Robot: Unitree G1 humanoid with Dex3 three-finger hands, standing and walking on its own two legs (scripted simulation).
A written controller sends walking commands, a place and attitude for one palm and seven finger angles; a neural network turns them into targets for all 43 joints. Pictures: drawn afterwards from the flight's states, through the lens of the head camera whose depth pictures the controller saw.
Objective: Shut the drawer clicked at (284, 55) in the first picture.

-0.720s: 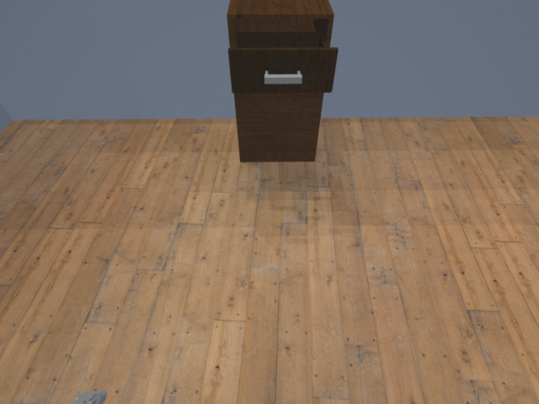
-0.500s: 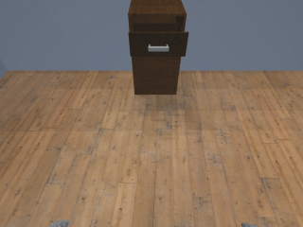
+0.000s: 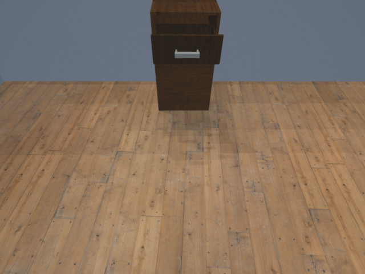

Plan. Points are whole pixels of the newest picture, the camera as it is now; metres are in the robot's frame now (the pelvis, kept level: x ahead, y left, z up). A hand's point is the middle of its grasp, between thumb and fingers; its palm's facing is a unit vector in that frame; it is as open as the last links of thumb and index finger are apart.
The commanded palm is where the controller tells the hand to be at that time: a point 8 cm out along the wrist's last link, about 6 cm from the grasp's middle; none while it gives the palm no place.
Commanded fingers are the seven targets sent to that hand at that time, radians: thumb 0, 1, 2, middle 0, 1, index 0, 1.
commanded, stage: stand and wait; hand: left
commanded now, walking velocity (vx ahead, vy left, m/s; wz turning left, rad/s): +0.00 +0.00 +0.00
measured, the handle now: (187, 53) +1.19 +0.05 -0.09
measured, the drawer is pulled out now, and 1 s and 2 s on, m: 0.29 0.29 0.29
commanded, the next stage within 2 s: look at it before walking up in 0.10 s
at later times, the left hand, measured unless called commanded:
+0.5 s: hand out of the picture +0.07 +0.25 -0.16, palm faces -0.02 -0.94 -0.33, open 7.4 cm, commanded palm none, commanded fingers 0.00 0.90 0.90 -0.20 -0.30 -0.20 -0.30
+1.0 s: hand out of the picture +0.04 +0.23 -0.17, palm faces -0.04 -0.96 -0.28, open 7.4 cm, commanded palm none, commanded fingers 0.00 0.90 0.90 -0.20 -0.30 -0.20 -0.30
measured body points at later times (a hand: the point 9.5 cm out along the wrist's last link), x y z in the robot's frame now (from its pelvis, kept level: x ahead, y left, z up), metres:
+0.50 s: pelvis +0.00 +0.00 +0.00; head -0.01 +0.00 +0.45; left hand +0.07 +0.30 -0.13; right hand +0.07 -0.29 -0.13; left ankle +0.00 +0.14 -0.74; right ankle +0.00 -0.11 -0.74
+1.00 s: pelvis +0.01 +0.01 +0.00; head +0.00 +0.01 +0.45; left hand +0.05 +0.28 -0.15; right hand +0.05 -0.27 -0.15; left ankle +0.00 +0.14 -0.74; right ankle +0.00 -0.11 -0.74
